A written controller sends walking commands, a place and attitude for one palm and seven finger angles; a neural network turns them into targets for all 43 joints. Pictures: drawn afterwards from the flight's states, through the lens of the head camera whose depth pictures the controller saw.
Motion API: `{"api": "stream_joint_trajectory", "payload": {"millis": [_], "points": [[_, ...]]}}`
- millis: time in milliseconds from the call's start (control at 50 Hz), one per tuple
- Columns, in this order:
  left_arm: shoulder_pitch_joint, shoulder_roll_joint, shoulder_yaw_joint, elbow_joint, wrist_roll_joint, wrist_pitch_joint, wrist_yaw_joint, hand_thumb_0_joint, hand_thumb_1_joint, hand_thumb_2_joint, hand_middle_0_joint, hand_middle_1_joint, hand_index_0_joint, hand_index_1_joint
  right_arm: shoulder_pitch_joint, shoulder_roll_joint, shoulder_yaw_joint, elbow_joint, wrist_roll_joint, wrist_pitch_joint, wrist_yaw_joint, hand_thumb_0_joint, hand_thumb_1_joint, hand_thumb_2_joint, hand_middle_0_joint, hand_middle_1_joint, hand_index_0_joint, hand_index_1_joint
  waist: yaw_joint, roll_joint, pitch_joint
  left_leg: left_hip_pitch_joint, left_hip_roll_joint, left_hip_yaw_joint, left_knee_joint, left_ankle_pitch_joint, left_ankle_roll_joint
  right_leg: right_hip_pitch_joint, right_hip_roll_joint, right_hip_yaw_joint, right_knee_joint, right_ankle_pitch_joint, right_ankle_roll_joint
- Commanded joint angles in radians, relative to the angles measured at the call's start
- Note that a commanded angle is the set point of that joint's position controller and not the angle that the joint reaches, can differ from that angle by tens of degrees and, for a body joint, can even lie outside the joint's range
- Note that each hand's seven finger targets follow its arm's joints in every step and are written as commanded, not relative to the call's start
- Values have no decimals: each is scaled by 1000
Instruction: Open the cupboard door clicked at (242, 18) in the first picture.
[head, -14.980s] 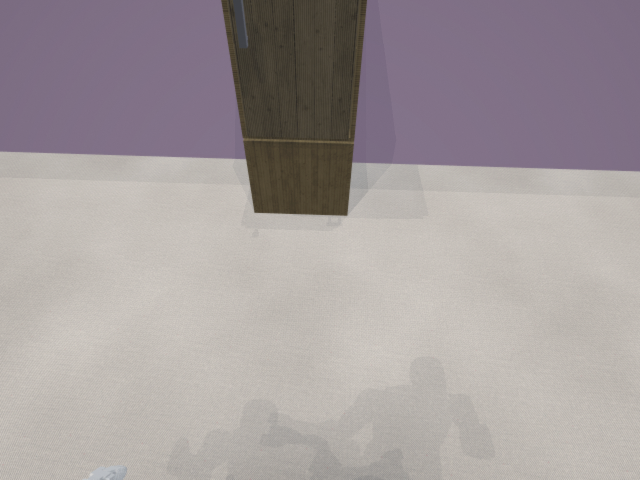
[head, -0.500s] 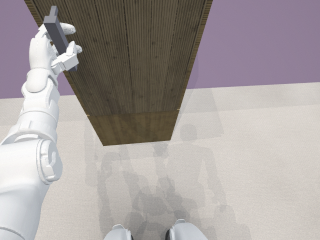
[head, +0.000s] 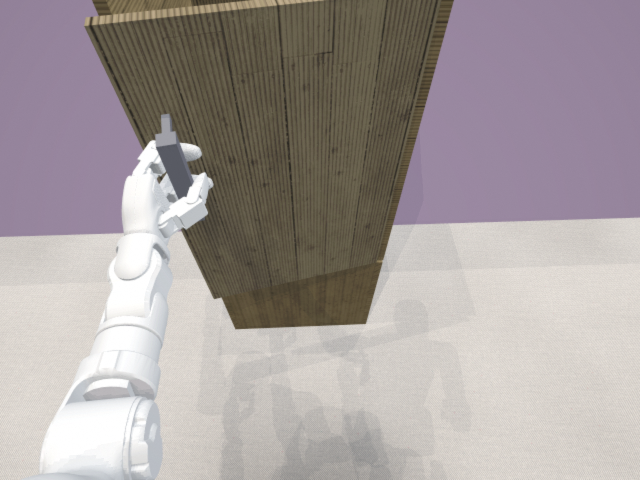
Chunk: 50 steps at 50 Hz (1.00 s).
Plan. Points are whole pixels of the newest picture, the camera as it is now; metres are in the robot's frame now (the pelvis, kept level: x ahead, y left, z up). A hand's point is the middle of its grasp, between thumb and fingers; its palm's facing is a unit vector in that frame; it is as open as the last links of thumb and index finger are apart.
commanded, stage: pull the door open along its arc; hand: left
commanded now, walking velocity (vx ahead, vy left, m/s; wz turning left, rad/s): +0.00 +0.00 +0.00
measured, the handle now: (181, 170) +0.49 +0.17 +0.10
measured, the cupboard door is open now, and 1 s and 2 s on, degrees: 12 31 39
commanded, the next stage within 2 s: open thumb and fingers to let go in 1.18 s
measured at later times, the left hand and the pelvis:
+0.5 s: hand (211, 194) +0.45 +0.13 +0.09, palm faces +0.48 -0.88 +0.00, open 5.7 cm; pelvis -0.03 -0.02 -0.01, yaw +2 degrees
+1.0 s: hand (245, 262) +0.35 +0.08 +0.10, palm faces +0.37 -0.93 +0.05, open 6.1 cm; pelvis +0.00 -0.01 +0.01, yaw +1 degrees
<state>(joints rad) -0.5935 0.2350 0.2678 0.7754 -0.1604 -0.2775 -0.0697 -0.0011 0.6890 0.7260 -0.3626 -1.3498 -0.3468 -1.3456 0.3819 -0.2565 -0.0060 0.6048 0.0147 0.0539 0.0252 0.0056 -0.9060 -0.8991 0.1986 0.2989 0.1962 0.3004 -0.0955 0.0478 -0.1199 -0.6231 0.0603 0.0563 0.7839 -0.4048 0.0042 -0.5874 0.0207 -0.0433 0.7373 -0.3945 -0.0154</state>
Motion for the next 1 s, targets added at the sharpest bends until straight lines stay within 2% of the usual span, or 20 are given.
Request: {"api": "stream_joint_trajectory", "payload": {"millis": [0,60,80,100,140,200,220,260,320,380,460,560,600,640,720,740,780,860,940,980], "points": [[-548,134,106,-172,24,-38,312,0,900,900,-400,-1350,-400,-1350,53,-118,-52,-27,-32,-61,-13,0,-900,-900,200,300,200,300,-3,-71,-275,151,-56,-45,-31,383,11,120,24,-6,-43,450,16],[-584,39,58,-171,145,-46,502,0,900,900,-400,-1350,-400,-1350,33,-93,-56,-8,-71,-79,2,0,-900,-900,200,300,200,300,0,18,-371,184,-58,-44,-2,423,5,86,10,-7,-5,440,11],[-589,19,39,-154,198,-47,564,0,900,900,-400,-1350,-400,-1350,31,-89,-57,-2,-84,-82,7,0,-900,-900,200,300,200,300,-1,17,-379,173,-58,-47,5,418,4,68,8,-9,5,424,10],[-596,1,16,-133,241,-50,602,0,900,900,-400,-1350,-400,-1350,40,-90,-61,7,-96,-82,11,0,-900,-900,200,300,200,300,-18,-28,-384,165,-56,-56,12,416,6,56,11,-14,8,418,10],[-623,-25,-26,-119,275,-59,626,0,900,900,-400,-1350,-400,-1350,33,-92,-67,4,-102,-80,13,0,-900,-900,200,300,200,300,-32,-30,-410,161,-57,-50,15,385,7,59,8,-5,5,412,11],[-683,-20,-44,-101,271,-78,603,0,900,900,-400,-1350,-400,-1350,34,-98,-72,11,-100,-76,1,0,-900,-900,200,300,200,300,-53,-68,-419,155,-56,-52,11,353,13,80,10,6,-10,408,10],[-697,-18,-50,-94,266,-85,590,0,900,900,-400,-1350,-400,-1350,27,-94,-70,9,-97,-77,-2,0,-900,-900,200,300,200,300,-46,-35,-417,153,-59,-45,6,333,12,86,7,13,-17,401,11],[-706,-14,-43,-59,245,-93,571,0,900,900,-400,-1350,-400,-1350,29,-94,-66,15,-93,-78,-10,0,-900,-900,200,300,200,300,-51,-64,-399,131,-62,-43,-2,297,16,103,8,17,-32,386,13],[-723,2,-26,-24,221,-111,555,0,900,900,-400,-1350,-400,-1350,35,-94,-61,27,-89,-80,-17,0,-900,-900,200,300,200,300,-47,-40,-382,125,-63,-46,-18,273,15,103,8,18,-44,358,11],[-719,17,-12,14,212,-128,547,0,900,900,-400,-1350,-400,-1350,48,-98,-62,41,-89,-84,-19,0,-900,-900,200,300,200,300,-51,-68,-366,104,-67,-41,-23,251,20,116,6,24,-59,352,14],[-698,25,-6,35,213,-150,543,0,900,900,-400,-1350,-400,-1350,64,-99,-64,48,-88,-84,-15,0,-900,-900,200,300,200,300,-40,-57,-360,102,-68,-41,-38,241,21,123,6,23,-66,333,12],[-562,-12,-15,-13,191,-155,531,0,900,900,-400,-1350,-400,-1350,64,-102,-71,29,-82,-89,-5,0,-900,-900,200,300,200,300,-8,-50,-377,128,-68,-28,-55,277,20,165,11,17,-74,366,6],[-492,-27,-19,-48,182,-151,529,0,900,900,-400,-1350,-400,-1350,61,-106,-75,22,-79,-92,-2,0,-900,-900,200,300,200,300,2,-75,-380,137,-63,-28,-62,294,19,181,15,13,-76,380,4],[-420,-57,-43,-108,177,-142,529,0,900,900,-400,-1350,-400,-1350,49,-103,-76,8,-74,-94,4,0,-900,-900,200,300,200,300,17,-49,-372,157,-62,-20,-69,314,16,189,15,10,-79,395,2],[-224,-112,-87,-232,160,-105,532,0,900,900,-400,-1350,-400,-1350,13,-100,-78,-25,-64,-97,11,0,-900,-900,200,300,200,300,50,-72,-344,181,-58,-11,-93,340,15,233,17,4,-93,421,-2],[-185,-132,-107,-298,155,-96,533,0,900,900,-400,-1350,-400,-1350,1,-96,-77,-38,-62,-98,14,0,-900,-900,200,300,200,300,60,-54,-343,197,-57,-9,-101,360,13,248,16,0,-91,438,-4],[-84,-177,-154,-388,146,-64,536,0,900,900,-400,-1350,-400,-1350,-29,-90,-75,-56,-57,-96,15,0,-900,-900,200,300,200,300,65,-82,-321,214,-54,-4,-110,382,14,274,13,-3,-102,471,-3],[130,-268,-250,-628,146,1,553,0,900,900,-400,-1350,-400,-1350,-100,-69,-68,-108,-54,-88,20,0,-900,-900,200,300,200,300,94,-85,-295,267,-50,-2,-127,452,9,324,4,-14,-100,534,-5],[311,-380,-397,-845,185,69,587,0,900,900,-400,-1350,-400,-1350,-176,-41,-58,-158,-57,-74,23,0,-900,-900,200,300,200,300,99,-90,-259,317,-43,-10,-128,489,6,332,-6,-23,-95,552,-6],[374,-407,-448,-908,220,108,616,0,900,900,-400,-1350,-400,-1350,-203,-34,-54,-172,-58,-60,24,0,-900,-900,200,300,200,300,93,-104,-217,321,-42,-15,-121,487,4,320,-12,-26,-96,559,-5]]}}
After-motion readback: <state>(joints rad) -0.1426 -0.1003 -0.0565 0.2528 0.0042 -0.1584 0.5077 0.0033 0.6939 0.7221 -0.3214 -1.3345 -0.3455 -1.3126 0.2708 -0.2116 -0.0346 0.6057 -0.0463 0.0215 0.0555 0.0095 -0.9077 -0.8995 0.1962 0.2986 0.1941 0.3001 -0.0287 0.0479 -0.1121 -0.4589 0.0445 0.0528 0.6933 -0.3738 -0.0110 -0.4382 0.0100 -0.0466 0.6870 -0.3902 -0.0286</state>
